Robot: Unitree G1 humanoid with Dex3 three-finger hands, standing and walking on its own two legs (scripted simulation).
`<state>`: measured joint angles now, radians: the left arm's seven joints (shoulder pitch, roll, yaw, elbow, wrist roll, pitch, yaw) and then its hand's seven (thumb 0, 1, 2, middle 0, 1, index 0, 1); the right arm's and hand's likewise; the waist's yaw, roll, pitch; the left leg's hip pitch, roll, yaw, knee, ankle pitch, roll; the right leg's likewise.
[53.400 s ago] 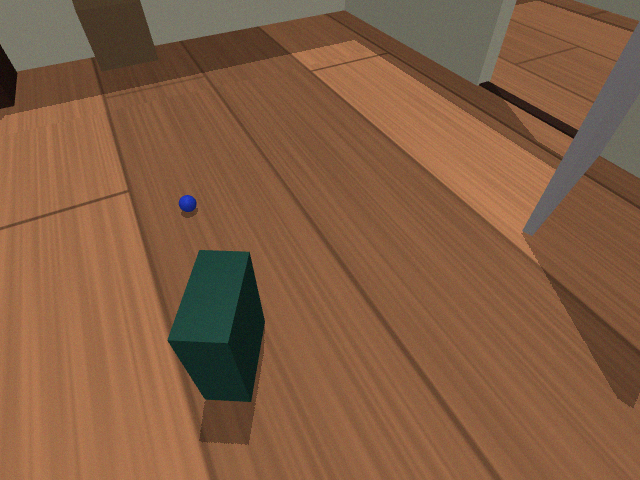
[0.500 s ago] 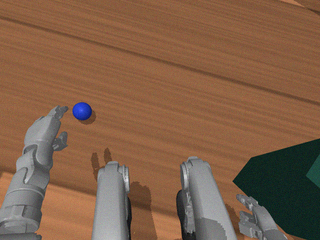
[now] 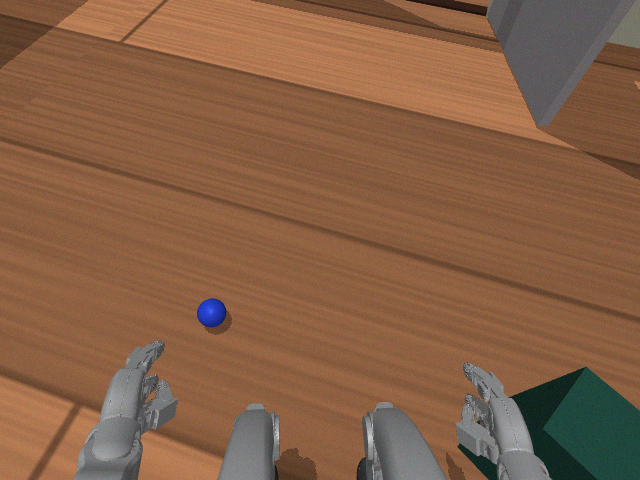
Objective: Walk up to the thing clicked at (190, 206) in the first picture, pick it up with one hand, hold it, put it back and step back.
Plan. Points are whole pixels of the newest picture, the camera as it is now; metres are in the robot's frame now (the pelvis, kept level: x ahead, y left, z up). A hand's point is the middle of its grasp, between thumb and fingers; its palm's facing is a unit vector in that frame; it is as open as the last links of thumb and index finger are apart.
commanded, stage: home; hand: left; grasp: from above
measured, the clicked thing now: (211, 312) +0.57 +0.28 -0.59
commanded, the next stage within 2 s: none
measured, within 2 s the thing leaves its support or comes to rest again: neither
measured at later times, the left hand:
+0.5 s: hand (144, 428) +0.20 +0.19 +0.04, palm faces +0.09 -0.98 -0.20, open 7.4 cm
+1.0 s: hand (152, 422) +0.20 +0.18 +0.04, palm faces +0.08 -0.98 -0.20, open 7.4 cm
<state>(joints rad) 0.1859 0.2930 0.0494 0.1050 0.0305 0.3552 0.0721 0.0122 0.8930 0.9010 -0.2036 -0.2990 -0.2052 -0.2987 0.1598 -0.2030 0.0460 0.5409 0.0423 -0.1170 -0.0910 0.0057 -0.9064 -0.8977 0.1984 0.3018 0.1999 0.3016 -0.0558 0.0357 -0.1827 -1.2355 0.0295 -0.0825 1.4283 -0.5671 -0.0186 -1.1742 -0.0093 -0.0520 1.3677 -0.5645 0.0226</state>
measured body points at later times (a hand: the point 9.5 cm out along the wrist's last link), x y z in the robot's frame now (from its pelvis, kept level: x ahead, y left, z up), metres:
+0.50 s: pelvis +0.04 +0.00 +0.09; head +0.05 +0.00 +0.54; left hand +0.19 +0.24 +0.06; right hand +0.21 -0.24 +0.03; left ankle +0.05 +0.12 -0.59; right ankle +0.05 -0.14 -0.59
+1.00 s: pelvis +0.04 -0.01 +0.09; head +0.06 +0.00 +0.54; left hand +0.19 +0.23 +0.06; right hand +0.21 -0.24 +0.02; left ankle +0.05 +0.12 -0.59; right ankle +0.05 -0.14 -0.59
